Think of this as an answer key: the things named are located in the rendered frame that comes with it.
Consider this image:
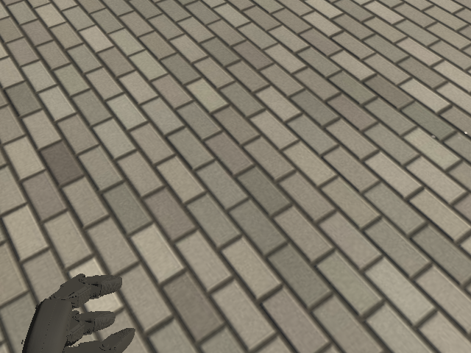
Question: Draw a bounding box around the robot left hand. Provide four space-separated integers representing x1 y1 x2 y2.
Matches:
21 274 135 353

